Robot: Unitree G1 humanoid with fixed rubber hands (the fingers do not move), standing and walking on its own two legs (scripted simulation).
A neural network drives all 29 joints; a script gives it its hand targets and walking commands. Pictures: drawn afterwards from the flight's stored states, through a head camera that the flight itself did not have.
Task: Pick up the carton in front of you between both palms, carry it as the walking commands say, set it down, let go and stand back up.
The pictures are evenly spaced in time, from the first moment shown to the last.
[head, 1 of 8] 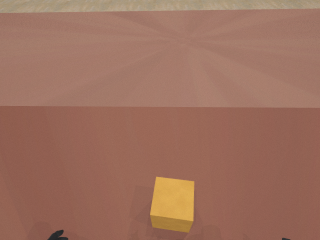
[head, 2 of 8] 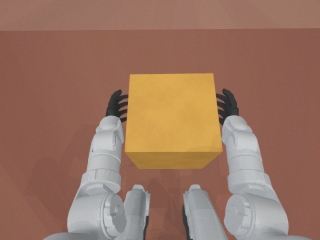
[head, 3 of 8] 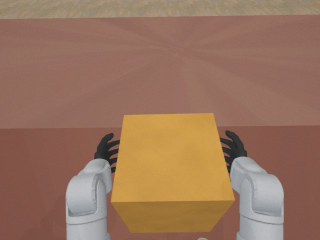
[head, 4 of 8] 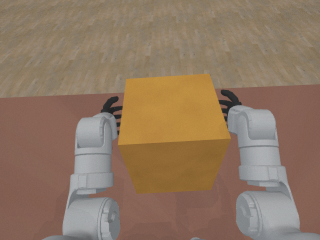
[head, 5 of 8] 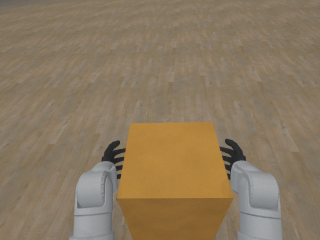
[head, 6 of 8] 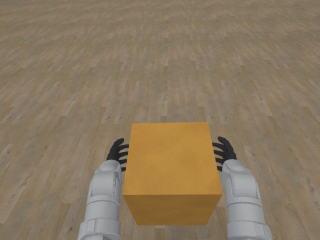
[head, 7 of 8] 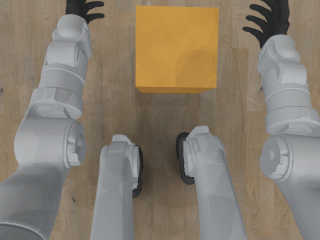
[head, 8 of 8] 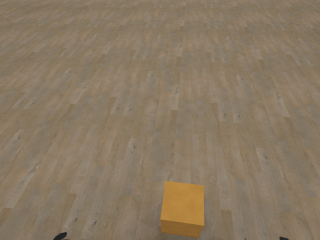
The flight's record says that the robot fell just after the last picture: no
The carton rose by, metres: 0.70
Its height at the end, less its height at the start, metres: -0.22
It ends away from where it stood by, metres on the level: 5.67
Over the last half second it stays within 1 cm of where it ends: yes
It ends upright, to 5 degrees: yes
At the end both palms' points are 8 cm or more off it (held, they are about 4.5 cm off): yes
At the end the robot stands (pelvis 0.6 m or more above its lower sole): yes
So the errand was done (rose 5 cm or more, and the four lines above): yes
